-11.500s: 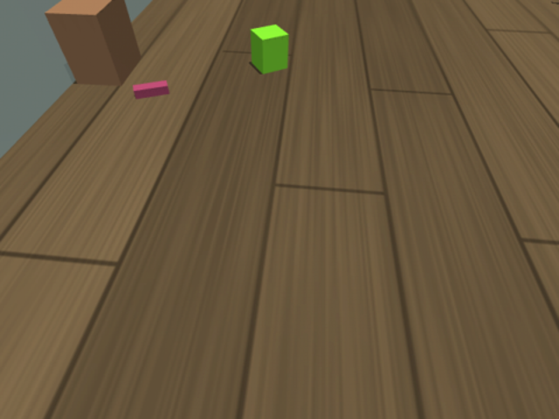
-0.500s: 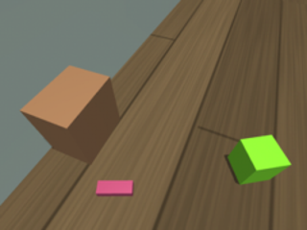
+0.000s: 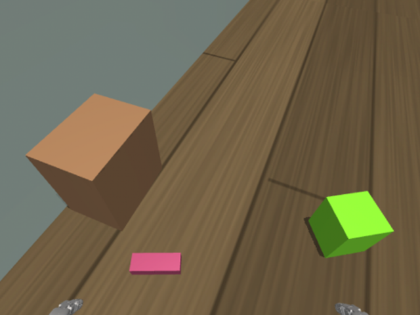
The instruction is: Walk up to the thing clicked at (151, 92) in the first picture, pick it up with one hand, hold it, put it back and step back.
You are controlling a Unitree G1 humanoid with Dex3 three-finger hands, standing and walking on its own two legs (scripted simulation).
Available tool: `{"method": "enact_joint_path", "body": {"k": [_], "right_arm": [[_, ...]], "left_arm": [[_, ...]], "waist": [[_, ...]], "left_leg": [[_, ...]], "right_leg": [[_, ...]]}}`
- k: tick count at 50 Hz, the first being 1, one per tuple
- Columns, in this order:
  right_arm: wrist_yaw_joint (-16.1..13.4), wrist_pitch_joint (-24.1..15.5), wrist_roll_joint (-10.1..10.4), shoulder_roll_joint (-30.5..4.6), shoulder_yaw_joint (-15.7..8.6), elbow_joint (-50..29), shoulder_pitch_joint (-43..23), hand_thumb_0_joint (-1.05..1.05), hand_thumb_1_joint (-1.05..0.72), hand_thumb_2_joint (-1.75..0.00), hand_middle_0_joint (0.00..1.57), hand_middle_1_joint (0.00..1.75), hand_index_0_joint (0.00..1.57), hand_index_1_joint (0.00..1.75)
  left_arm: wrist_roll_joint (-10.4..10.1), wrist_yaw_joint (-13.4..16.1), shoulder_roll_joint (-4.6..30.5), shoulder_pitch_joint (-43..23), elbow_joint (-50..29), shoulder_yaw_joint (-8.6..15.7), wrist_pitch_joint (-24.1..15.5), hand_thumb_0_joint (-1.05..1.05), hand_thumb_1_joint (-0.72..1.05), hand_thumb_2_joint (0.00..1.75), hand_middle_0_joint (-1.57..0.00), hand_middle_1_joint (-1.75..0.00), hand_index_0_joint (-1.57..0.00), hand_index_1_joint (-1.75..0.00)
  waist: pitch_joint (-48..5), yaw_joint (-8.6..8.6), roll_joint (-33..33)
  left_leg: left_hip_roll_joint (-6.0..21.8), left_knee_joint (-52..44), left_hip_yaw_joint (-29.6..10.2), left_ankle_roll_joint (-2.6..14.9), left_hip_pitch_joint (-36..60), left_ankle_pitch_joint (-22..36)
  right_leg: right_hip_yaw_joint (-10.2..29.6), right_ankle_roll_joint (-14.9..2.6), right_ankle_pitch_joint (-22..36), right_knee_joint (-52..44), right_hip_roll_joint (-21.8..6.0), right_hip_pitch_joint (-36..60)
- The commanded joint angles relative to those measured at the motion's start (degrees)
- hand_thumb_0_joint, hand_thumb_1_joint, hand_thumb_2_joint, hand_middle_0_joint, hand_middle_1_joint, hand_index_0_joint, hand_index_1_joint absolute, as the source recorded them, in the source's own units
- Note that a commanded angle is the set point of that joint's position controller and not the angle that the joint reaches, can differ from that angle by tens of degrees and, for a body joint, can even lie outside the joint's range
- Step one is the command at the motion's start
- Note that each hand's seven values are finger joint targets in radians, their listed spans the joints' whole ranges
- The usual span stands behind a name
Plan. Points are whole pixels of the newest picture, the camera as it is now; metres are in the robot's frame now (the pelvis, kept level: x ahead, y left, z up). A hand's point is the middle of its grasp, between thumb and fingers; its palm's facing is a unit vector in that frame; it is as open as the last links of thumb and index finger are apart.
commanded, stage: walk up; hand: left
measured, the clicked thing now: (156, 263) +0.42 +0.22 -0.75
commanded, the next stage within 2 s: stand in 0.70 s
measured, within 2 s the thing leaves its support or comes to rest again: neither
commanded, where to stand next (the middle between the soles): +0.04 -0.02 m, yaw +0 degrees
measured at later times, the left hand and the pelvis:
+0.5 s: hand out of the picture +0.06 +0.24 -0.15, palm faces +0.01 -0.94 -0.35, open 7.4 cm; pelvis -0.01 -0.02 +0.00, yaw +1 degrees
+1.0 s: hand out of the picture +0.05 +0.23 -0.15, palm faces -0.01 -0.94 -0.34, open 7.4 cm; pelvis -0.02 -0.02 +0.00, yaw +0 degrees
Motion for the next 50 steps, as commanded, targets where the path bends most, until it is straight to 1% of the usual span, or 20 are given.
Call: {"method": "enact_joint_path", "body": {"k": [1, 4, 5, 7, 8, 13, 21, 23, 25, 29, 31, 33, 34, 35, 38, 39, 44, 45, 46, 50], "right_arm": [[-0.4, -1.2, 0.2, -12.6, -2.6, -3.0, -2.2, 0.00, -0.90, -0.90, 0.20, 0.30, 0.20, 0.30], [-0.4, -1.2, 0.2, -12.7, -2.4, -2.7, -2.2, 0.00, -0.90, -0.90, 0.20, 0.30, 0.20, 0.30], [-0.4, -1.2, 0.1, -12.6, -2.4, -2.4, -1.9, 0.00, -0.90, -0.90, 0.20, 0.30, 0.20, 0.30], [-0.3, -1.3, 0.2, -12.4, -2.2, -2.5, -2.2, 0.00, -0.90, -0.90, 0.20, 0.30, 0.20, 0.30], [-0.3, -1.2, 0.0, -12.5, -2.3, -2.4, -1.8, 0.00, -0.90, -0.90, 0.20, 0.30, 0.20, 0.30], [-0.2, -1.2, 0.0, -12.2, -2.1, -1.9, -1.1, 0.00, -0.90, -0.90, 0.20, 0.30, 0.20, 0.30], [-0.1, -1.0, 0.0, -11.8, -2.1, -1.8, -1.2, 0.00, -0.90, -0.90, 0.20, 0.30, 0.20, 0.30], [-0.1, -1.0, -0.1, -11.8, -2.2, -1.5, -0.6, 0.00, -0.90, -0.90, 0.20, 0.30, 0.20, 0.30], [-0.1, -1.0, -0.1, -12.0, -2.2, -1.4, -0.5, 0.00, -0.90, -0.90, 0.20, 0.30, 0.20, 0.30], [-0.2, -1.2, -0.2, -12.0, -2.1, -1.2, -0.2, 0.00, -0.90, -0.90, 0.20, 0.30, 0.20, 0.30], [-0.2, -1.2, 0.0, -11.8, -2.0, -1.2, 0.1, 0.00, -0.90, -0.90, 0.20, 0.30, 0.20, 0.30], [-0.2, -1.2, -0.1, -12.1, -2.1, -1.5, -0.1, 0.00, -0.90, -0.90, 0.20, 0.30, 0.20, 0.30], [-0.2, -1.2, -0.1, -11.9, -2.1, -1.4, -0.1, 0.00, -0.90, -0.90, 0.20, 0.30, 0.20, 0.30], [-0.6, -1.5, -0.4, -12.2, -1.8, -1.1, -0.1, 0.00, -0.90, -0.90, 0.20, 0.30, 0.20, 0.30], [-0.7, -1.9, -0.4, -12.8, -1.7, -0.5, 0.4, 0.00, -0.90, -0.90, 0.20, 0.30, 0.20, 0.30], [-0.7, -2.0, -0.4, -12.4, -1.7, -0.5, 0.4, 0.00, -0.90, -0.90, 0.20, 0.30, 0.20, 0.30], [-0.6, -2.1, -0.2, -12.4, -1.3, 0.0, 0.6, 0.00, -0.90, -0.90, 0.20, 0.30, 0.20, 0.30], [-0.6, -2.1, -0.4, -12.1, -1.3, -0.1, 0.3, 0.00, -0.90, -0.90, 0.20, 0.30, 0.20, 0.30], [-0.5, -2.2, -0.3, -12.7, -1.3, -0.1, 0.2, 0.00, -0.90, -0.90, 0.20, 0.30, 0.20, 0.30], [-0.6, -2.2, -0.3, -12.6, -1.3, 0.3, 0.7, 0.00, -0.90, -0.90, 0.20, 0.30, 0.20, 0.30]], "left_arm": [[0.4, 0.8, 11.9, -1.0, -2.7, 2.4, -1.3, 0.00, 0.90, 0.90, -0.20, -0.30, -0.20, -0.30], [0.5, 0.7, 12.1, -1.1, -2.6, 2.6, -1.5, 0.00, 0.90, 0.90, -0.20, -0.30, -0.20, -0.30], [0.5, 0.7, 12.0, -1.5, -2.6, 2.7, -1.5, 0.00, 0.90, 0.90, -0.20, -0.30, -0.20, -0.30], [0.4, 0.7, 12.0, -0.7, -2.3, 2.7, -1.7, 0.00, 0.90, 0.90, -0.20, -0.30, -0.20, -0.30], [0.6, 0.7, 12.1, -1.4, -2.5, 2.8, -1.7, 0.00, 0.90, 0.90, -0.20, -0.30, -0.20, -0.30], [0.5, 0.6, 12.0, -0.8, -2.4, 3.1, -1.9, 0.00, 0.90, 0.90, -0.20, -0.30, -0.20, -0.30], [0.7, 0.6, 12.1, 0.3, -1.9, 3.3, -1.9, 0.00, 0.90, 0.90, -0.20, -0.30, -0.20, -0.30], [0.6, 0.6, 11.9, 0.4, -1.6, 3.5, -2.0, 0.00, 0.90, 0.90, -0.20, -0.30, -0.20, -0.30], [0.6, 0.5, 11.8, 0.5, -1.8, 3.4, -2.0, 0.00, 0.90, 0.90, -0.20, -0.30, -0.20, -0.30], [0.6, 0.5, 12.0, 0.7, -1.8, 3.4, -1.9, 0.00, 0.90, 0.90, -0.20, -0.30, -0.20, -0.30], [0.5, 0.5, 11.8, 0.9, -1.8, 3.4, -1.9, 0.00, 0.90, 0.90, -0.20, -0.30, -0.20, -0.30], [0.6, 0.5, 11.8, 1.4, -1.8, 3.4, -1.9, 0.00, 0.90, 0.90, -0.20, -0.30, -0.20, -0.30], [0.6, 0.5, 11.8, 1.2, -2.0, 3.4, -1.9, 0.00, 0.90, 0.90, -0.20, -0.30, -0.20, -0.30], [0.3, 0.6, 11.6, 1.4, -1.7, 2.8, -1.6, 0.00, 0.90, 0.90, -0.20, -0.30, -0.20, -0.30], [0.1, 0.5, 11.2, 1.9, -1.8, 2.6, -1.4, 0.00, 0.90, 0.90, -0.20, -0.30, -0.20, -0.30], [0.1, 0.5, 11.6, 1.7, -1.9, 2.7, -1.4, 0.00, 0.90, 0.90, -0.20, -0.30, -0.20, -0.30], [0.1, 0.4, 11.5, 2.2, -1.4, 2.4, -1.4, 0.00, 0.90, 0.90, -0.20, -0.30, -0.20, -0.30], [0.1, 0.4, 11.8, 1.9, -1.5, 2.5, -1.5, 0.00, 0.90, 0.90, -0.20, -0.30, -0.20, -0.30], [0.1, 0.3, 11.3, 2.5, -1.5, 2.3, -1.5, 0.00, 0.90, 0.90, -0.20, -0.30, -0.20, -0.30], [0.1, 0.4, 11.8, 1.9, -1.7, 2.2, -1.6, 0.00, 0.90, 0.90, -0.20, -0.30, -0.20, -0.30]], "waist": [[-7.9, 0.52, 1.2], [-7.6, 0.39, 0.9], [-7.3, 0.23, 0.7], [-6.7, 0.62, 0.4], [-6.6, 0.22, 0.2], [-6.4, 0.32, 0.2], [-4.9, 0.50, 0.0], [-5.3, 0.35, 0.1], [-4.6, 0.43, 0.7], [-5.0, 0.58, 1.1], [-5.2, 0.60, 1.1], [-6.0, 0.71, 1.0], [-5.9, 0.58, 0.6], [-4.3, 0.16, 0.4], [-5.2, 0.51, 1.3], [-5.8, 0.36, 0.7], [-4.4, 0.36, 1.3], [-5.2, 0.41, 0.4], [-5.2, 0.52, 1.0], [-6.1, 0.24, 0.8]], "left_leg": [[7.9, -2.3, -4.5, 0.12, 0.0, 19.8], [7.7, -2.6, -4.5, 0.09, -0.5, 17.9], [7.6, -2.7, -4.6, 0.01, -1.2, 17.7], [7.6, -2.7, -4.8, 0.12, -0.2, 16.5], [7.4, -2.7, -4.6, 0.07, -0.8, 15.9], [7.4, -3.0, -4.6, -0.06, -0.9, 14.4], [7.4, -3.0, -4.9, 0.08, -2.0, 10.1], [7.4, -2.9, -5.2, 0.00, -1.8, 10.6], [7.3, -3.2, -5.2, 0.01, -2.4, 9.3], [7.5, -3.5, -5.4, 0.03, -2.7, 9.8], [7.6, -3.2, -5.5, -0.06, -2.2, 11.1], [7.7, -2.7, -5.4, 0.25, -1.6, 11.0], [7.6, -2.6, -5.2, 0.16, -2.2, 10.7], [9.0, -3.9, -5.7, -0.29, -2.3, 12.1], [9.1, -4.3, -5.7, -0.42, -2.1, 13.0], [9.0, -4.4, -5.6, -0.53, -2.1, 13.1], [8.7, -5.3, -5.5, -0.50, -3.5, 9.5], [8.8, -5.2, -5.6, -0.58, -2.8, 10.4], [9.0, -4.9, -5.7, -0.51, -2.2, 11.5], [9.0, -4.5, -5.4, -0.74, -2.0, 12.0]], "right_leg": [[1.8, -3.61, 15.1, -0.5, -3.7, 4.0], [2.2, -3.73, 15.8, -1.1, -4.0, 4.1], [2.2, -3.73, 15.6, -1.4, -4.0, 4.1], [2.6, -3.49, 15.2, -2.1, -4.0, 3.0], [2.9, -3.74, 15.4, -2.3, -4.2, 3.3], [3.1, -3.79, 14.7, -2.9, -4.1, 2.9], [3.4, -3.77, 12.3, -4.0, -4.0, 1.5], [3.3, -3.87, 12.0, -3.6, -3.7, 1.5], [3.7, -3.88, 11.1, -4.0, -3.8, 1.3], [3.6, -3.96, 11.6, -3.5, -3.7, 1.6], [3.4, -3.89, 11.7, -3.3, -3.6, 1.4], [3.5, -3.98, 11.7, -3.4, -3.6, 1.4], [3.5, -3.98, 11.5, -3.4, -3.5, 1.2], [3.9, -4.02, 11.4, -3.6, -4.4, 0.0], [3.8, -3.91, 11.7, -3.5, -4.5, 1.0], [3.8, -3.91, 11.3, -3.4, -4.4, 1.2], [4.0, -3.79, 8.8, -4.2, -4.3, 0.7], [3.8, -3.91, 8.7, -3.9, -4.3, 0.9], [3.9, -3.77, 10.0, -4.0, -4.4, 0.5], [4.2, -4.16, 10.8, -3.7, -4.6, 0.8]]}}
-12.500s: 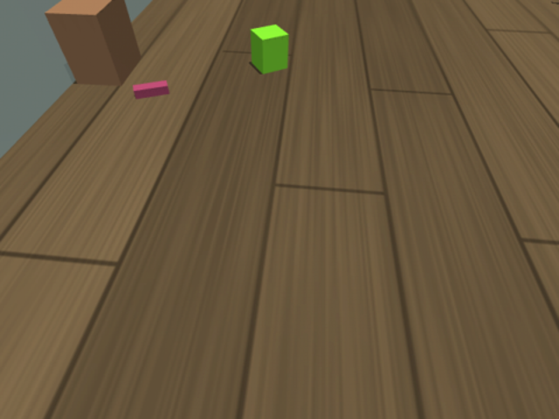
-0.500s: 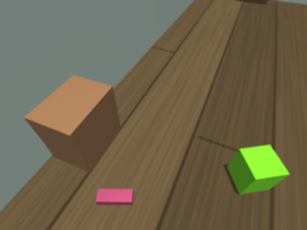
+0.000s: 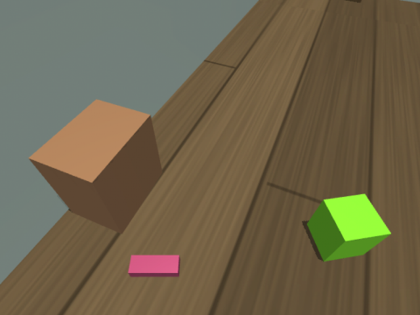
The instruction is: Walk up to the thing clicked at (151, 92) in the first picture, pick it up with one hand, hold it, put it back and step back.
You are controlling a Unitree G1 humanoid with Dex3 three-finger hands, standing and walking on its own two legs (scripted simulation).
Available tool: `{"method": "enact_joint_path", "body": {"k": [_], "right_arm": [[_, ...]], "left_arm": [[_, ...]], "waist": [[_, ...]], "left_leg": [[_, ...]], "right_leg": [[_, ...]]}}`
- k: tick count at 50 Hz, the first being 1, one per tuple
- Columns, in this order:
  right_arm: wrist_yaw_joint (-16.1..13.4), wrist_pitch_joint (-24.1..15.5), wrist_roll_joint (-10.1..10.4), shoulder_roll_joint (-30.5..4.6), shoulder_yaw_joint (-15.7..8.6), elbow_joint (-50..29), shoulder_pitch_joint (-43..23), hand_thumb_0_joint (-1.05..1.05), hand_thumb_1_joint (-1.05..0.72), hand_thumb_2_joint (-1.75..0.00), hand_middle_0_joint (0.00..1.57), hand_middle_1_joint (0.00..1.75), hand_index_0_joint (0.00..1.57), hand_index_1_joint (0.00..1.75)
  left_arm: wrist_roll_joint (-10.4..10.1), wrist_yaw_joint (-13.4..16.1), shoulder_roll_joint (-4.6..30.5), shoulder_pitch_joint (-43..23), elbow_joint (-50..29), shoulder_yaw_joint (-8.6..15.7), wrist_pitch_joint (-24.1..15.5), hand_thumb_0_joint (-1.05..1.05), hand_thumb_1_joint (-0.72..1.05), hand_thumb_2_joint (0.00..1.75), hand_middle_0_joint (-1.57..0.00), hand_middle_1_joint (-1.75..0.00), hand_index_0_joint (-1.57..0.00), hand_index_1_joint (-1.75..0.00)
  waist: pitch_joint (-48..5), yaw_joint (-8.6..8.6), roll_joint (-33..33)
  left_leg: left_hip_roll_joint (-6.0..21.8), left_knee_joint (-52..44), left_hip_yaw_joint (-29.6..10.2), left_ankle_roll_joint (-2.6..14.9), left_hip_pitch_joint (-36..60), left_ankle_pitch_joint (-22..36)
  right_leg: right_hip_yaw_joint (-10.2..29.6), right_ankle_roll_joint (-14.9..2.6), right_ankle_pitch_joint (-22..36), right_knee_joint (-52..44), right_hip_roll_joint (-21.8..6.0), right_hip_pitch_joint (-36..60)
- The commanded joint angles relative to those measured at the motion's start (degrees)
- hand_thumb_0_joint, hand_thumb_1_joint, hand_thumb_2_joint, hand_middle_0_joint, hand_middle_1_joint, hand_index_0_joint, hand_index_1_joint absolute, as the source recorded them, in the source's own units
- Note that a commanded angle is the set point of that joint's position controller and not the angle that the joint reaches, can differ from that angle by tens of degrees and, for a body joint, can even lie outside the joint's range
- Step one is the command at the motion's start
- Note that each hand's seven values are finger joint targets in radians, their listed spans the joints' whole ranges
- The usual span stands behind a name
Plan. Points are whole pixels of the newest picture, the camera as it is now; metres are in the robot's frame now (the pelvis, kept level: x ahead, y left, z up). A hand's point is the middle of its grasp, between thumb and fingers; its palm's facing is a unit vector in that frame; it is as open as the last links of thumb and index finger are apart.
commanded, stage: stand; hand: left
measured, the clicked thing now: (155, 265) +0.44 +0.24 -0.75
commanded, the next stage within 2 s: walk up in 0.70 s
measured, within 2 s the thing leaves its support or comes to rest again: neither
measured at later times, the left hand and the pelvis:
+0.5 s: hand out of the picture +0.07 +0.24 -0.16, palm faces -0.03 -0.94 -0.34, open 7.4 cm; pelvis +0.00 -0.01 +0.00, yaw +0 degrees
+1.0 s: hand out of the picture +0.07 +0.29 -0.18, palm faces -0.02 -0.92 -0.38, open 7.4 cm; pelvis -0.06 +0.02 -0.03, yaw +0 degrees
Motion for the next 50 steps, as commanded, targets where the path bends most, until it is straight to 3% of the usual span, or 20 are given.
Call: {"method": "enact_joint_path", "body": {"k": [1, 12, 20, 25, 27, 34, 35, 36, 38, 40, 41, 42, 43, 44, 46, 48, 49, 50], "right_arm": [[-0.6, -1.2, 0.4, -12.6, -2.5, -3.2, -2.3, 0.00, -0.90, -0.90, 0.20, 0.30, 0.20, 0.30], [-0.6, -1.1, 0.5, -12.4, -2.1, -3.0, -2.2, 0.00, -0.90, -0.90, 0.20, 0.30, 0.20, 0.30], [-0.6, -1.0, 0.4, -12.5, -2.0, -2.9, -2.1, 0.00, -0.90, -0.90, 0.20, 0.30, 0.20, 0.30], [-0.5, -0.9, 0.5, -12.4, -2.0, -2.9, -2.1, 0.00, -0.90, -0.90, 0.20, 0.30, 0.20, 0.30], [-0.5, -0.8, 0.4, -12.2, -2.0, -2.8, -1.9, 0.00, -0.90, -0.90, 0.20, 0.30, 0.20, 0.30], [-0.5, -1.0, 0.5, -12.3, -1.9, -2.9, -1.9, 0.00, -0.90, -0.90, 0.20, 0.30, 0.20, 0.30], [-0.6, 0.2, 0.8, -15.0, -3.0, -3.4, -3.5, 0.00, -0.90, -0.90, 0.20, 0.30, 0.20, 0.30], [-0.8, 0.5, 1.4, -13.9, -3.0, -4.2, -2.3, 0.00, -0.90, -0.90, 0.20, 0.30, 0.20, 0.30], [-0.8, 1.0, 1.8, -14.1, -3.5, -5.5, -1.2, 0.00, -0.90, -0.90, 0.20, 0.30, 0.20, 0.30], [-0.9, 1.6, 1.7, -13.7, -4.0, -6.9, -0.6, 0.00, -0.90, -0.90, 0.20, 0.30, 0.20, 0.30], [-0.9, 2.0, 1.7, -13.4, -4.1, -7.4, -0.1, 0.00, -0.90, -0.90, 0.20, 0.30, 0.20, 0.30], [-0.9, 2.5, 1.4, -13.1, -4.3, -7.8, 0.4, 0.00, -0.90, -0.90, 0.20, 0.30, 0.20, 0.30], [-0.9, 3.1, 1.1, -12.7, -4.7, -8.2, 1.9, 0.00, -0.90, -0.90, 0.20, 0.30, 0.20, 0.30], [-0.7, 3.6, 0.7, -12.6, -5.0, -8.7, 3.2, 0.00, -0.90, -0.90, 0.20, 0.30, 0.20, 0.30], [-0.4, 3.9, 1.0, -12.8, -5.4, -9.9, 5.2, 0.00, -0.90, -0.90, 0.20, 0.30, 0.20, 0.30], [-0.5, 3.2, 0.9, -13.2, -5.7, -10.1, 7.2, 0.00, -0.90, -0.90, 0.20, 0.30, 0.20, 0.30], [-0.6, 2.7, 0.2, -12.9, -5.9, -9.7, 9.2, 0.00, -0.90, -0.90, 0.20, 0.30, 0.20, 0.30], [-0.8, 2.2, -0.4, -14.3, -6.2, -9.9, 8.7, 0.00, -0.90, -0.90, 0.20, 0.30, 0.20, 0.30]], "left_arm": [[0.1, 0.9, 12.5, -2.1, -3.7, 2.0, -1.2, 0.00, 0.90, 0.90, -0.20, -0.30, -0.20, -0.30], [0.1, 0.8, 12.7, -1.2, -3.4, 1.7, -1.2, 0.00, 0.90, 0.90, -0.20, -0.30, -0.20, -0.30], [0.1, 0.8, 12.9, -1.2, -3.3, 1.8, -1.1, 0.00, 0.90, 0.90, -0.20, -0.30, -0.20, -0.30], [0.1, 0.9, 12.8, -1.5, -3.4, 1.8, -1.3, 0.00, 0.90, 0.90, -0.20, -0.30, -0.20, -0.30], [0.1, 0.9, 13.0, -1.7, -3.4, 1.9, -1.3, 0.00, 0.90, 0.90, -0.20, -0.30, -0.20, -0.30], [0.0, 0.8, 12.8, -1.2, -3.3, 1.8, -1.2, 0.00, 0.90, 0.90, -0.20, -0.30, -0.20, -0.30], [-0.5, 1.2, 16.0, -2.0, -4.9, 4.7, -0.3, 0.00, 0.90, 0.90, -0.20, -0.30, -0.20, -0.30], [-0.8, 1.5, 15.9, -0.8, -5.7, 4.9, 0.0, 0.00, 0.90, 0.90, -0.20, -0.30, -0.20, -0.30], [-0.9, 1.6, 15.8, -0.6, -7.3, 5.5, 0.5, 0.00, 0.90, 0.90, -0.20, -0.30, -0.20, -0.30], [-0.7, 1.6, 16.0, -2.1, -9.4, 5.9, 1.2, 0.00, 0.90, 0.90, -0.20, -0.30, -0.20, -0.30], [-0.6, 1.6, 16.8, -3.1, -10.5, 6.2, 1.6, 0.00, 0.90, 0.90, -0.20, -0.30, -0.20, -0.30], [-0.2, 1.7, 17.3, -4.2, -11.7, 6.3, 1.8, 0.00, 0.90, 0.90, -0.20, -0.30, -0.20, -0.30], [0.3, 1.8, 17.6, -5.8, -12.8, 6.3, 2.1, 0.00, 0.90, 0.90, -0.20, -0.30, -0.20, -0.30], [1.0, 1.8, 17.6, -6.1, -13.8, 6.4, 2.2, 0.00, 0.90, 0.90, -0.20, -0.30, -0.20, -0.30], [1.5, 2.0, 17.3, -9.0, -15.8, 6.3, 2.2, 0.00, 0.90, 0.90, -0.20, -0.30, -0.20, -0.30], [1.7, 2.1, 16.5, -9.4, -16.9, 6.1, 2.4, 0.00, 0.90, 0.90, -0.20, -0.30, -0.20, -0.30], [1.4, 2.0, 16.4, -9.8, -17.5, 5.9, 2.8, 0.00, 0.90, 0.90, -0.20, -0.30, -0.20, -0.30], [0.8, 1.8, 14.9, -8.1, -18.2, 5.5, 3.5, 0.00, 0.90, 0.90, -0.20, -0.30, -0.20, -0.30]], "waist": [[-4.3, 0.14, 0.4], [-3.8, 0.40, -0.5], [-3.4, 0.32, -0.2], [-3.6, 0.18, -0.4], [-2.7, 0.11, -0.2], [-3.4, 0.26, 0.7], [3.8, 0.90, -0.2], [0.8, 0.65, -1.0], [-5.5, 0.45, -1.4], [-9.3, 0.00, -3.4], [-8.8, 0.19, -5.0], [-8.1, 0.02, -7.1], [-6.8, -0.34, -10.2], [-5.0, -0.34, -11.1], [-3.7, -1.97, -11.4], [-5.3, -2.33, -10.0], [-5.6, -3.13, -8.6], [-4.3, -2.30, -0.7]], "left_leg": [[7.0, -2.2, -4.5, 1.33, -1.3, 9.1], [7.3, -2.0, -4.4, 1.33, -0.7, 10.2], [7.2, -2.2, -4.3, 1.30, -1.3, 6.9], [7.1, -1.6, -4.1, 1.29, -0.8, 7.9], [6.9, -2.1, -4.0, 1.31, -2.0, 5.0], [7.2, -1.8, -4.1, 1.26, -1.3, 7.5], [6.0, 4.5, -4.9, 2.33, -6.5, 17.3], [6.0, 6.9, -4.0, 2.32, -5.8, 20.8], [5.1, 12.0, -3.2, 2.98, -4.3, 21.6], [3.1, 17.8, -1.8, 2.99, -4.5, 17.1], [1.0, 22.1, -0.8, 2.54, -5.3, 10.8], [-0.8, 26.7, -0.3, 2.53, -6.5, 0.9], [-2.3, 32.7, -0.8, 2.91, -8.1, -14.6], [-1.6, 37.7, -3.1, 3.41, -9.2, -22.2], [-0.1, 39.3, -5.8, 4.09, -9.1, -22.4], [0.0, 29.1, -3.3, 3.37, -11.2, -15.7], [0.0, 20.2, -1.5, 3.23, -9.6, -9.0], [3.0, 10.2, -5.5, 3.81, -10.1, 5.4]], "right_leg": [[5.2, -2.22, 8.5, -1.8, -6.6, 1.8], [5.0, -2.26, 10.0, -1.4, -6.3, 1.0], [5.3, -2.17, 7.1, -2.2, -6.3, 0.8], [5.7, -2.24, 9.2, -2.4, -6.5, 0.6], [5.7, -2.07, 6.2, -2.9, -6.2, 0.1], [5.8, -2.42, 8.8, -2.0, -6.3, 0.5], [6.2, -2.56, 20.7, 3.2, -5.6, -3.4], [5.6, -3.33, 24.6, 5.0, -5.9, -1.9], [5.8, -5.51, 27.1, 7.3, -7.0, -0.1], [8.4, -8.40, 27.3, 7.5, -9.9, -1.1], [10.8, -10.51, 26.9, 6.8, -12.5, -3.4], [13.1, -12.88, 26.1, 6.1, -15.4, -5.8], [15.4, -15.54, 24.9, 5.3, -18.6, -9.2], [16.4, -16.91, 21.9, 5.2, -20.3, -12.8], [14.5, -15.55, 20.0, 7.9, -18.6, -16.9], [11.7, -12.00, 20.2, 13.3, -15.1, -11.5], [10.3, -9.83, 17.2, 17.2, -12.9, -11.3], [7.2, -6.78, 9.8, 24.3, -7.0, -11.8]]}}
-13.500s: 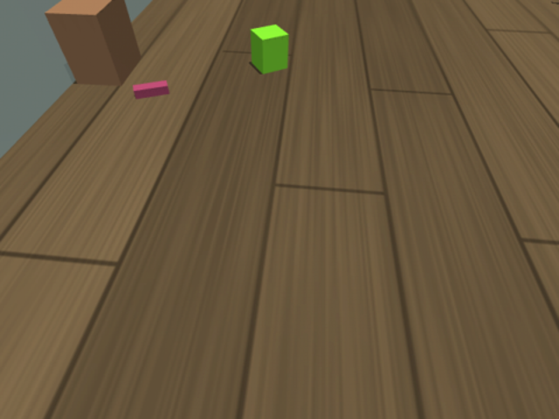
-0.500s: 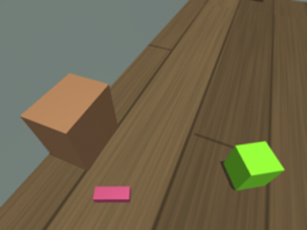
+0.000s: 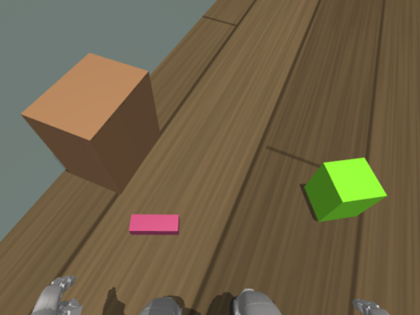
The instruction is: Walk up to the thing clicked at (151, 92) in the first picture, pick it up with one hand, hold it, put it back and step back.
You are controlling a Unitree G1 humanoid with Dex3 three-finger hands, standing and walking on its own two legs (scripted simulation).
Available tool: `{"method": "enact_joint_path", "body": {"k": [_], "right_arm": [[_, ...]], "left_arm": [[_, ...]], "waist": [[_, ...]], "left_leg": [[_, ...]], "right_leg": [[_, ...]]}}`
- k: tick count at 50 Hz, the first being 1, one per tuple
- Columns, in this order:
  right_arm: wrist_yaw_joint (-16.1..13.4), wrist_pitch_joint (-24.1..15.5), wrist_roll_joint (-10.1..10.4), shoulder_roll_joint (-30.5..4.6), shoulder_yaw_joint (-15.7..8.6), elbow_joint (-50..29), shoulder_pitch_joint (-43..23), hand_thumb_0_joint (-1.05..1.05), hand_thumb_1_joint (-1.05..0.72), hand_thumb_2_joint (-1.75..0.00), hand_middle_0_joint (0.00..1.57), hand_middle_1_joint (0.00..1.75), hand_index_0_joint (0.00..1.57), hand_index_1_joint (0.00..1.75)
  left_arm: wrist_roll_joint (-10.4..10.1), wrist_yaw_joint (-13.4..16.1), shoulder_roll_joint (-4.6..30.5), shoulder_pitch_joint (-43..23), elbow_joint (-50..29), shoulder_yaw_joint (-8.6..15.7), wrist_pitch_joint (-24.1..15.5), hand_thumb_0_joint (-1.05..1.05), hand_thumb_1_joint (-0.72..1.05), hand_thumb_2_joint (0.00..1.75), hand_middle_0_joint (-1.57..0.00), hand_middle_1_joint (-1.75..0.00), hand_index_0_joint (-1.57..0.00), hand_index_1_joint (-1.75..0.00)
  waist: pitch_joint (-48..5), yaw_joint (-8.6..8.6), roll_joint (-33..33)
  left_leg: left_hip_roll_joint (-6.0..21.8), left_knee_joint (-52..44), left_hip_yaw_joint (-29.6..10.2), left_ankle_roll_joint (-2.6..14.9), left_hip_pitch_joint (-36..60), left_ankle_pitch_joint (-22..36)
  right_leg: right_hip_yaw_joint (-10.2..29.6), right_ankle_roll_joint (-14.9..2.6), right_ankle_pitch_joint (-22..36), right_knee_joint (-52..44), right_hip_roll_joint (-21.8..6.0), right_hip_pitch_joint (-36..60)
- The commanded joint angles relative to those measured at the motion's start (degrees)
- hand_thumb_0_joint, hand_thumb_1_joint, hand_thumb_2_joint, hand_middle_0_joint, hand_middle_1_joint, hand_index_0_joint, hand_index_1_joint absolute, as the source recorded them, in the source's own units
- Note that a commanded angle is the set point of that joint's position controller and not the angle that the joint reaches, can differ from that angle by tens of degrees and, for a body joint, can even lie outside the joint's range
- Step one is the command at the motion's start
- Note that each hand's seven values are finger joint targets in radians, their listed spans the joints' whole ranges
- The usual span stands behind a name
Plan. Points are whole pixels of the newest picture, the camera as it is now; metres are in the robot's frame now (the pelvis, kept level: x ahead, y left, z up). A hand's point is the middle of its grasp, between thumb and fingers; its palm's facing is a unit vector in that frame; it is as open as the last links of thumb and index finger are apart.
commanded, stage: walk up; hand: left
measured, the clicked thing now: (155, 224) +0.51 +0.22 -0.73
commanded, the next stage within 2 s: stand in 2.00 s
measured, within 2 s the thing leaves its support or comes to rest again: neither
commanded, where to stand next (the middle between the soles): +0.12 -0.02 m, yaw +0 degrees
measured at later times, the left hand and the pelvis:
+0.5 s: hand out of the picture -0.02 +0.25 -0.15, palm faces -0.08 -0.92 -0.39, open 7.4 cm; pelvis -0.12 -0.01 +0.00, yaw -5 degrees
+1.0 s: hand out of the picture -0.17 +0.24 -0.15, palm faces -0.03 -0.93 -0.36, open 7.4 cm; pelvis -0.26 -0.03 +0.00, yaw -3 degrees
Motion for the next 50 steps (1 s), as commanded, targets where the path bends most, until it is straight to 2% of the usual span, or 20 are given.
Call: {"method": "enact_joint_path", "body": {"k": [1, 2, 3, 6, 13, 18, 20, 21, 22, 23, 25, 27, 33, 36, 37, 38, 39, 42, 48, 50], "right_arm": [[-0.8, -1.4, -2.3, -15.8, -4.4, -2.5, 6.9, 0.00, -0.90, -0.90, 0.20, 0.30, 0.20, 0.30], [-0.8, -1.8, -2.4, -17.4, -4.7, -4.4, 4.8, 0.00, -0.90, -0.90, 0.20, 0.30, 0.20, 0.30], [-0.8, -1.8, -1.5, -19.8, -5.0, -5.5, 4.0, 0.00, -0.90, -0.90, 0.20, 0.30, 0.20, 0.30], [-2.2, -2.2, -2.2, -14.4, -3.9, -7.4, -3.1, 0.00, -0.90, -0.90, 0.20, 0.30, 0.20, 0.30], [-3.2, -2.4, -1.1, -13.4, -4.0, -8.6, 5.4, 0.00, -0.90, -0.90, 0.20, 0.30, 0.20, 0.30], [-2.6, -1.5, -1.3, -14.8, -4.0, -10.9, 2.3, 0.00, -0.90, -0.90, 0.20, 0.30, 0.20, 0.30], [-2.2, -0.9, -0.6, -13.8, -3.4, -11.6, 0.0, 0.00, -0.90, -0.90, 0.20, 0.30, 0.20, 0.30], [-2.2, -0.7, -0.2, -11.4, -2.6, -12.1, 0.3, 0.00, -0.90, -0.90, 0.20, 0.30, 0.20, 0.30], [-2.5, -0.9, 0.5, -8.2, -2.0, -13.5, -1.2, 0.00, -0.90, -0.90, 0.20, 0.30, 0.20, 0.30], [-3.3, -0.6, 0.4, -10.1, -2.9, -12.5, -1.6, 0.00, -0.90, -0.90, 0.20, 0.30, 0.20, 0.30], [-3.0, -0.7, 0.7, -10.9, -2.5, -10.1, 2.3, 0.00, -0.90, -0.90, 0.20, 0.30, 0.20, 0.30], [-3.1, -1.4, 0.8, -9.7, -2.0, -9.9, 4.5, 0.00, -0.90, -0.90, 0.20, 0.30, 0.20, 0.30], [-2.8, -2.4, -0.6, -8.6, -1.8, -11.3, 3.4, 0.00, -0.90, -0.90, 0.20, 0.30, 0.20, 0.30], [-2.5, -3.0, -1.1, -8.9, -2.6, -8.6, 9.1, 0.00, -0.90, -0.90, 0.20, 0.30, 0.20, 0.30], [-2.5, -3.2, -2.0, -12.4, -3.7, -9.1, 7.5, 0.00, -0.90, -0.90, 0.20, 0.30, 0.20, 0.30], [-2.0, -3.2, -1.7, -18.6, -4.6, -10.4, 4.2, 0.00, -0.90, -0.90, 0.20, 0.30, 0.20, 0.30], [-1.9, -3.4, -1.6, -20.3, -5.2, -10.7, 4.9, 0.00, -0.90, -0.90, 0.20, 0.30, 0.20, 0.30], [-2.6, -3.7, -1.7, -13.6, -3.1, -10.9, -1.3, 0.00, -0.90, -0.90, 0.20, 0.30, 0.20, 0.30], [-1.3, -3.4, -2.6, -12.9, -3.3, -10.4, 1.4, 0.00, -0.90, -0.90, 0.20, 0.30, 0.20, 0.30], [-0.8, -2.5, -2.2, -13.5, -3.1, -10.5, 0.6, 0.00, -0.90, -0.90, 0.20, 0.30, 0.20, 0.30]], "left_arm": [[-0.8, 1.0, 8.8, -1.0, -8.4, 1.9, 0.0, 0.00, 0.90, 0.90, -0.20, -0.30, -0.20, -0.30], [-0.6, 1.4, 9.0, 1.0, -8.1, 2.4, 0.7, 0.00, 0.90, 0.90, -0.20, -0.30, -0.20, -0.30], [-0.3, 1.9, 9.8, 1.3, -7.9, 2.8, 0.9, 0.00, 0.90, 0.90, -0.20, -0.30, -0.20, -0.30], [-1.1, 1.9, 10.6, 4.3, -6.1, 3.1, 0.8, 0.00, 0.90, 0.90, -0.20, -0.30, -0.20, -0.30], [-0.1, 0.7, 10.0, 3.2, -9.8, 3.7, 0.2, 0.00, 0.90, 0.90, -0.20, -0.30, -0.20, -0.30], [0.2, -0.2, 9.1, 9.2, -8.2, 4.3, -0.2, 0.00, 0.90, 0.90, -0.20, -0.30, -0.20, -0.30], [0.5, -0.3, 8.9, 14.9, -6.2, 4.8, -0.6, 0.00, 0.90, 0.90, -0.20, -0.30, -0.20, -0.30], [1.3, -0.3, 12.6, 14.2, -6.8, 5.7, -1.0, 0.00, 0.90, 0.90, -0.20, -0.30, -0.20, -0.30], [0.7, -0.6, 18.2, 11.4, -8.7, 7.0, -0.9, 0.00, 0.90, 0.90, -0.20, -0.30, -0.20, -0.30], [1.0, -0.5, 20.3, 8.1, -10.7, 7.1, -1.3, 0.00, 0.90, 0.90, -0.20, -0.30, -0.20, -0.30], [0.3, 0.1, 14.0, 2.9, -12.4, 5.2, -1.5, 0.00, 0.90, 0.90, -0.20, -0.30, -0.20, -0.30], [1.0, 0.6, 12.7, 1.0, -13.5, 5.3, -1.4, 0.00, 0.90, 0.90, -0.20, -0.30, -0.20, -0.30], [1.1, 1.2, 11.9, 9.0, -14.2, 4.8, -0.7, 0.00, 0.90, 0.90, -0.20, -0.30, -0.20, -0.30], [-0.2, 0.4, 12.2, 6.6, -15.2, 4.1, 0.0, 0.00, 0.90, 0.90, -0.20, -0.30, -0.20, -0.30], [-0.3, 0.2, 9.9, 8.0, -15.4, 3.4, 0.1, 0.00, 0.90, 0.90, -0.20, -0.30, -0.20, -0.30], [-0.7, 0.3, 8.6, 7.4, -15.8, 3.1, 0.1, 0.00, 0.90, 0.90, -0.20, -0.30, -0.20, -0.30], [0.1, 1.0, 11.0, 3.0, -15.4, 4.4, 0.3, 0.00, 0.90, 0.90, -0.20, -0.30, -0.20, -0.30], [-0.9, 0.5, 10.5, 8.4, -11.5, 4.7, 0.3, 0.00, 0.90, 0.90, -0.20, -0.30, -0.20, -0.30], [-0.1, -1.4, 9.8, 9.2, -8.6, 4.0, -2.4, 0.00, 0.90, 0.90, -0.20, -0.30, -0.20, -0.30], [0.0, -1.0, 8.7, 14.6, -4.6, 4.3, -3.6, 0.00, 0.90, 0.90, -0.20, -0.30, -0.20, -0.30]], "waist": [[-10.2, -0.51, 14.7], [-10.8, 0.78, 11.0], [-13.0, -0.73, 13.9], [-10.8, 3.51, 10.1], [-12.4, -1.35, 8.7], [-15.2, 0.34, 13.0], [-16.2, 3.09, 11.1], [-14.2, 2.54, 2.8], [-10.4, 3.32, -12.0], [-8.9, 4.15, -13.6], [-6.8, 0.40, -3.9], [-8.4, -0.40, -7.1], [-12.6, 4.02, -9.1], [-14.8, 0.59, -5.6], [-14.7, 1.46, 1.8], [-12.8, 1.85, 13.5], [-11.4, -1.97, 13.9], [-9.8, 3.35, 6.5], [-9.3, -0.41, 13.3], [-9.6, 2.62, 12.8]], "left_leg": [[14.8, -23.8, -19.2, 4.18, 6.1, 35.8], [19.6, -23.2, -22.2, 8.69, 4.6, 46.1], [24.2, -25.3, -28.5, 13.09, 2.3, 43.9], [17.2, -19.8, -15.0, 10.57, 7.1, 42.5], [16.8, -15.6, -12.6, 11.31, 18.7, 46.8], [16.7, -14.9, -11.7, 9.54, 10.7, 36.0], [14.1, -11.2, -9.0, 5.26, 4.6, 30.4], [9.0, -6.1, -7.0, 1.73, -4.7, 20.8], [-3.2, 5.1, -0.6, -2.11, -11.6, -1.5], [-2.9, 19.7, -4.6, -2.98, -9.0, -12.6], [-4.1, 26.0, -9.1, -2.69, -7.9, -6.2], [-4.0, 24.9, -6.1, -3.02, -7.9, -4.2], [-0.3, -2.2, -0.2, -3.35, -7.9, -5.2], [0.5, -23.8, 1.8, -1.74, 5.7, 15.5], [8.9, -23.9, -11.7, 1.68, 11.9, 22.2], [21.2, -25.7, -24.9, 9.38, 9.9, 27.2], [27.0, -26.5, -30.7, 15.84, 1.4, 30.6], [17.4, -22.1, -13.0, 10.47, 2.8, 31.0], [13.2, -23.6, -10.0, 8.51, 5.1, 0.0], [11.5, -18.3, -6.9, 6.36, 0.7, 2.3]], "right_leg": [[2.3, -3.47, -0.8, 17.7, 5.4, -4.0], [7.1, -2.64, -22.8, 25.6, 9.7, -5.4], [11.7, -2.40, -26.9, 33.0, 11.5, -4.6], [13.6, -2.13, -18.3, 39.5, 9.9, -9.4], [8.1, 0.85, -17.3, 22.8, 7.9, -7.9], [2.0, -1.33, -11.9, 1.8, 5.1, 5.6], [1.2, -3.35, 0.1, -11.4, 4.3, 13.8], [11.5, -5.47, 2.2, -12.9, -1.6, 16.3], [25.8, -13.82, 9.1, -16.3, -13.3, 10.3], [32.3, -20.51, 15.6, -16.7, -20.7, 1.3], [18.5, -16.17, 22.8, -12.0, -12.7, 0.7], [11.8, -13.75, 27.7, -8.6, -9.2, 4.7], [12.8, -13.68, 35.2, -1.9, -9.6, 20.9], [11.2, -9.57, 24.9, 3.7, -7.8, 13.5], [9.1, -5.70, 11.4, 8.1, -2.8, 2.1], [1.9, -2.82, -14.5, 15.4, 7.0, -5.8], [7.7, -2.09, -25.0, 27.7, 7.0, -2.5], [11.8, -3.00, -16.7, 35.1, 8.1, -3.6], [1.5, -1.26, -18.4, 3.5, 5.2, 4.3], [-1.2, -2.97, -9.8, -13.0, 6.4, 13.7]]}}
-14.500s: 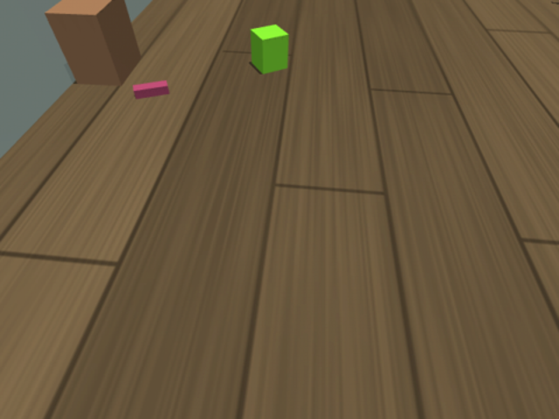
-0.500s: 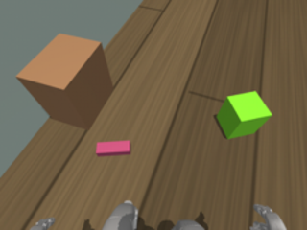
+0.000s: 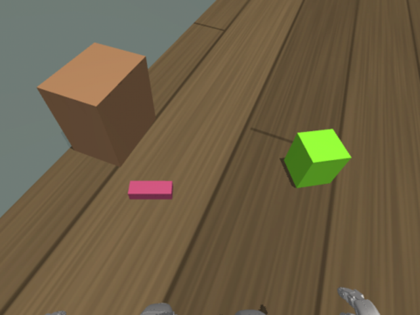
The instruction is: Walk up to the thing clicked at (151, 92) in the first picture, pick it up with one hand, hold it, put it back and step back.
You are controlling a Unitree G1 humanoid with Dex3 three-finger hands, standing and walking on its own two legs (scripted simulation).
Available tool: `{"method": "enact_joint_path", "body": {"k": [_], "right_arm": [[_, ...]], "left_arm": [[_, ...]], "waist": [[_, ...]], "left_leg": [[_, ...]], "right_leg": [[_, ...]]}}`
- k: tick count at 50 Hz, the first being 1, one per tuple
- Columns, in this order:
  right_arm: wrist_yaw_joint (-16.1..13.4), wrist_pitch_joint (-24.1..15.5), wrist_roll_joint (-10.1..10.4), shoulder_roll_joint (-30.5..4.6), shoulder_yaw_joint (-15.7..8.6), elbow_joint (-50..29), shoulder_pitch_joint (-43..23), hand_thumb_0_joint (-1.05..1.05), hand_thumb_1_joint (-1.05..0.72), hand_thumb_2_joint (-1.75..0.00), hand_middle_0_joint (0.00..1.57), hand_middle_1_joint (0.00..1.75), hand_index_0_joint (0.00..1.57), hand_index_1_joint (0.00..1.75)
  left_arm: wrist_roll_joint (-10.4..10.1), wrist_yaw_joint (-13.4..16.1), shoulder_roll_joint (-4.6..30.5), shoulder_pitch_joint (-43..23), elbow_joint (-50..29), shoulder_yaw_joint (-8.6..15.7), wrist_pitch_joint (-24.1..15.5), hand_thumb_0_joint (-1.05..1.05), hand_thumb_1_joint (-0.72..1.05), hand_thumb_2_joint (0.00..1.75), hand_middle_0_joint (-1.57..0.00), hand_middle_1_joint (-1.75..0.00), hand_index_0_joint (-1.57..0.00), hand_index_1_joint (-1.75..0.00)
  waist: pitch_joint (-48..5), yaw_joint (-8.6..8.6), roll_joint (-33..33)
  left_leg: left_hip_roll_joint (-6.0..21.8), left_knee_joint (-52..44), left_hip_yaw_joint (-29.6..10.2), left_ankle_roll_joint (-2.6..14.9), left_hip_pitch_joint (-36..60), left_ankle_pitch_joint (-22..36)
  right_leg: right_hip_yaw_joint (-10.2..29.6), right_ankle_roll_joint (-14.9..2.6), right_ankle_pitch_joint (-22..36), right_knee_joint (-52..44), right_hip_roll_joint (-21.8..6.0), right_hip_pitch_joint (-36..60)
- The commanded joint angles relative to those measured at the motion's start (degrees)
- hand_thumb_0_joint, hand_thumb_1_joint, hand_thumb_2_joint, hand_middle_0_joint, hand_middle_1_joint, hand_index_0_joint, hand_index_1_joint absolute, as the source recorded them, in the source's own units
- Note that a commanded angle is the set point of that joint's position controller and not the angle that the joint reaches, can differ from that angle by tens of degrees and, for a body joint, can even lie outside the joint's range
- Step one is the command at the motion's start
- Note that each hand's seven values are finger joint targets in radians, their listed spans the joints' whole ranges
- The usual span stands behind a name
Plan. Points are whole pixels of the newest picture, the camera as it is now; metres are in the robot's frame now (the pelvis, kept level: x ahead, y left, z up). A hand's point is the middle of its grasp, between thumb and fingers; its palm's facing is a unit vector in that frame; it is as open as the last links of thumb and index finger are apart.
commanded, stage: walk up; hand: left
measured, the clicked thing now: (151, 190) +0.75 +0.29 -0.73
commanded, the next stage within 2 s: stand in 1.00 s
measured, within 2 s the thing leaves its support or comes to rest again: neither
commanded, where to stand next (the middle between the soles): +0.38 +0.03 m, yaw +3 degrees
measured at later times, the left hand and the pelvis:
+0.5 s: hand out of the picture +0.04 +0.27 -0.14, palm faces +0.08 -0.92 -0.38, open 7.4 cm; pelvis -0.02 -0.01 +0.01, yaw +2 degrees
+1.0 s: hand out of the picture +0.06 +0.27 -0.14, palm faces +0.07 -0.93 -0.36, open 7.4 cm; pelvis -0.01 +0.01 +0.01, yaw +3 degrees
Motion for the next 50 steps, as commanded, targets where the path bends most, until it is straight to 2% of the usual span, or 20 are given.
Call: {"method": "enact_joint_path", "body": {"k": [1, 2, 3, 4, 6, 11, 15, 16, 17, 18, 19, 23, 25, 27, 30, 32, 35, 40, 46, 50], "right_arm": [[-0.1, 0.1, 1.0, -13.0, -3.6, -3.9, -1.4, 0.00, -0.90, -0.90, 0.20, 0.30, 0.20, 0.30], [0.2, 0.1, 1.6, -9.2, -2.4, -4.8, -0.2, 0.00, -0.90, -0.90, 0.20, 0.30, 0.20, 0.30], [-0.4, 0.4, 1.5, -11.0, -3.1, -5.0, -2.8, 0.00, -0.90, -0.90, 0.20, 0.30, 0.20, 0.30], [-0.5, 0.4, 1.7, -13.3, -4.1, -3.3, -2.9, 0.00, -0.90, -0.90, 0.20, 0.30, 0.20, 0.30], [0.2, -0.2, 2.6, -12.3, -3.7, -1.2, -0.7, 0.00, -0.90, -0.90, 0.20, 0.30, 0.20, 0.30], [0.8, -1.7, 1.5, -11.3, -3.1, -0.3, -0.8, 0.00, -0.90, -0.90, 0.20, 0.30, 0.20, 0.30], [0.6, -2.8, 1.4, -10.4, -3.7, 2.4, 3.9, 0.00, -0.90, -0.90, 0.20, 0.30, 0.20, 0.30], [0.4, -3.2, 1.0, -12.7, -4.5, 2.5, 4.6, 0.00, -0.90, -0.90, 0.20, 0.30, 0.20, 0.30], [0.4, -3.2, 1.4, -15.1, -4.7, 2.0, 3.0, 0.00, -0.90, -0.90, 0.20, 0.30, 0.20, 0.30], [0.7, -3.1, 1.6, -17.3, -5.2, 1.8, 2.5, 0.00, -0.90, -0.90, 0.20, 0.30, 0.20, 0.30], [0.9, -3.0, 1.5, -16.1, -4.8, 1.9, 1.5, 0.00, -0.90, -0.90, 0.20, 0.30, 0.20, 0.30], [0.9, -2.3, 2.3, -11.9, -2.9, 1.3, -3.5, 0.00, -0.90, -0.90, 0.20, 0.30, 0.20, 0.30], [0.9, -1.8, 2.6, -10.0, -2.6, 1.3, -2.3, 0.00, -0.90, -0.90, 0.20, 0.30, 0.20, 0.30], [0.6, -1.8, 2.1, -10.1, -2.8, 2.9, -0.1, 0.00, -0.90, -0.90, 0.20, 0.30, 0.20, 0.30], [0.8, -2.9, 1.9, -10.3, -3.0, 4.7, 1.7, 0.00, -0.90, -0.90, 0.20, 0.30, 0.20, 0.30], [0.9, -3.5, 1.7, -12.6, -3.2, 4.5, 0.0, 0.00, -0.90, -0.90, 0.20, 0.30, 0.20, 0.30], [0.9, -3.2, 2.1, -13.0, -3.1, 4.6, -2.0, 0.00, -0.90, -0.90, 0.20, 0.30, 0.20, 0.30], [0.6, -2.6, 2.2, -11.7, -2.7, 4.8, -4.9, 0.00, -0.90, -0.90, 0.20, 0.30, 0.20, 0.30], [0.9, -2.0, 2.1, -10.3, -2.4, 5.5, -5.4, 0.00, -0.90, -0.90, 0.20, 0.30, 0.20, 0.30], [0.7, -2.3, 2.5, -10.8, -1.8, 7.3, -6.5, 0.00, -0.90, -0.90, 0.20, 0.30, 0.20, 0.30]], "left_arm": [[1.1, 1.3, 10.5, 6.4, 0.8, 3.3, -4.1, 0.00, 0.90, 0.90, -0.20, -0.30, -0.20, -0.30], [2.0, 1.6, 14.2, 5.8, 0.5, 4.1, -4.9, 0.00, 0.90, 0.90, -0.20, -0.30, -0.20, -0.30], [1.8, 1.6, 19.3, 1.3, -1.6, 4.9, -4.8, 0.00, 0.90, 0.90, -0.20, -0.30, -0.20, -0.30], [1.8, 1.6, 19.0, -3.6, -2.6, 4.5, -5.0, 0.00, 0.90, 0.90, -0.20, -0.30, -0.20, -0.30], [1.4, 1.7, 14.1, -5.7, -2.4, 3.2, -5.8, 0.00, 0.90, 0.90, -0.20, -0.30, -0.20, -0.30], [1.3, 1.3, 14.4, 0.3, -0.7, 3.6, -6.1, 0.00, 0.90, 0.90, -0.20, -0.30, -0.20, -0.30], [0.1, 1.2, 12.2, -1.9, -1.3, 1.8, -4.9, 0.00, 0.90, 0.90, -0.20, -0.30, -0.20, -0.30], [-0.3, 1.1, 9.9, -1.0, -1.3, 0.9, -4.8, 0.00, 0.90, 0.90, -0.20, -0.30, -0.20, -0.30], [-1.1, 1.2, 8.6, -2.8, -1.0, 0.6, -4.5, 0.00, 0.90, 0.90, -0.20, -0.30, -0.20, -0.30], [-1.0, 1.5, 10.5, -2.3, 0.0, 1.5, -4.3, 0.00, 0.90, 0.90, -0.20, -0.30, -0.20, -0.30], [-0.7, 1.5, 10.3, -2.0, 0.3, 1.1, -4.4, 0.00, 0.90, 0.90, -0.20, -0.30, -0.20, -0.30], [-0.1, 1.6, 10.2, 1.8, 3.4, 1.3, -5.9, 0.00, 0.90, 0.90, -0.20, -0.30, -0.20, -0.30], [0.3, 1.7, 15.3, 1.4, 3.8, 2.3, -6.3, 0.00, 0.90, 0.90, -0.20, -0.30, -0.20, -0.30], [0.5, 1.6, 15.6, -4.4, 2.0, 2.0, -6.4, 0.00, 0.90, 0.90, -0.20, -0.30, -0.20, -0.30], [0.2, 1.6, 13.0, -7.3, 1.8, 1.1, -6.2, 0.00, 0.90, 0.90, -0.20, -0.30, -0.20, -0.30], [-0.7, 1.4, 11.2, -6.6, 2.2, 0.7, -5.8, 0.00, 0.90, 0.90, -0.20, -0.30, -0.20, -0.30], [-0.7, 1.6, 10.4, -6.5, 3.4, 0.5, -5.8, 0.00, 0.90, 0.90, -0.20, -0.30, -0.20, -0.30], [-0.6, 1.6, 11.5, -5.4, 5.4, 0.3, -5.9, 0.00, 0.90, 0.90, -0.20, -0.30, -0.20, -0.30], [0.0, 1.9, 13.2, -6.8, 5.9, 0.5, -5.9, 0.00, 0.90, 0.90, -0.20, -0.30, -0.20, -0.30], [-1.2, 1.7, 10.3, -10.1, 7.1, -1.3, -5.1, 0.00, 0.90, 0.90, -0.20, -0.30, -0.20, -0.30]], "waist": [[-7.4, 1.72, 7.1], [-5.9, 0.62, -4.6], [-3.4, 2.19, -6.4], [1.3, 0.81, -4.2], [2.6, -1.05, -1.7], [-2.1, 2.06, -7.2], [-6.0, -1.46, -5.5], [-8.4, -1.35, 0.0], [-8.3, -0.77, 6.3], [-7.7, -0.41, 7.1], [-7.2, -0.23, 6.8], [-6.6, 2.66, 8.1], [-5.0, 1.45, 0.3], [-2.2, -0.68, -2.6], [-4.6, -2.18, -3.1], [-5.3, -0.24, 0.9], [-7.6, 0.16, 4.4], [-9.5, 0.73, 5.5], [-7.8, -0.10, -0.7], [-5.6, -1.19, 0.6]], "left_leg": [[5.8, -0.7, -6.6, 6.09, -3.3, -6.1], [-0.3, 7.8, -3.8, 1.54, -13.7, -12.1], [-2.4, 13.3, -7.3, -0.32, -9.6, -18.1], [-1.2, 18.0, -11.0, -0.71, -5.8, -16.3], [-2.7, 16.8, -10.0, -0.62, -6.7, -10.2], [-2.2, 3.9, -4.6, -1.26, -5.1, -12.1], [-2.9, -15.5, -2.4, 0.90, 10.7, 3.2], [3.1, -15.1, -11.5, 3.27, 16.4, 8.4], [10.3, -17.0, -21.9, 8.33, 12.3, 3.0], [14.1, -17.3, -23.9, 12.75, 7.2, -2.9], [13.6, -17.5, -22.5, 12.91, 6.6, -3.6], [5.0, -8.9, -10.8, 3.88, 0.4, 9.5], [-2.6, 0.1, -4.9, 0.54, -4.5, -3.1], [-2.1, 1.9, -3.6, 0.40, -1.2, -9.9], [0.0, -8.2, -5.8, 1.84, 7.1, 9.0], [4.9, -10.4, -12.1, 4.83, 8.1, 16.0], [8.1, -12.2, -14.4, 7.25, 8.2, 19.0], [3.3, -9.7, -8.1, 3.29, 5.7, 15.3], [0.7, -5.8, -4.9, 2.04, 4.4, 10.1], [3.7, -12.6, -8.6, 2.61, 10.4, 18.3]], "right_leg": [[0.9, -2.05, 8.9, -27.0, -1.2, 12.6], [19.4, -5.04, 1.0, -31.0, -11.3, 14.7], [30.2, -12.43, -11.2, -34.3, -22.4, -2.4], [30.5, -14.16, -14.4, -34.9, -23.2, -10.1], [18.2, -9.90, -3.5, -32.1, -16.0, -5.1], [12.2, -9.51, 14.1, -27.2, -15.6, 6.4], [4.4, -5.50, 33.1, -16.5, -11.9, 3.6], [1.3, -2.34, 30.7, -11.3, -8.1, -1.6], [-3.5, -0.29, 12.1, -7.4, -2.0, -3.3], [-3.9, -0.95, 0.6, -5.3, -2.2, 0.5], [-3.4, -1.28, -1.3, -5.6, -2.0, 0.4], [0.3, -2.30, 16.0, -23.3, -4.9, 11.6], [14.2, -8.11, 10.6, -27.5, -14.6, 10.9], [15.8, -11.86, 14.2, -27.2, -19.7, 4.3], [5.1, -6.24, 27.1, -22.0, -13.2, 2.7], [-1.7, -1.71, 21.6, -17.0, -5.7, 2.3], [-2.7, -1.24, 17.8, -15.5, -4.4, 5.7], [0.2, -2.91, 24.8, -20.4, -7.2, 11.5], [4.4, -5.01, 25.0, -23.5, -11.7, 10.5], [1.8, -2.08, 27.0, -24.0, -8.8, 4.2]]}}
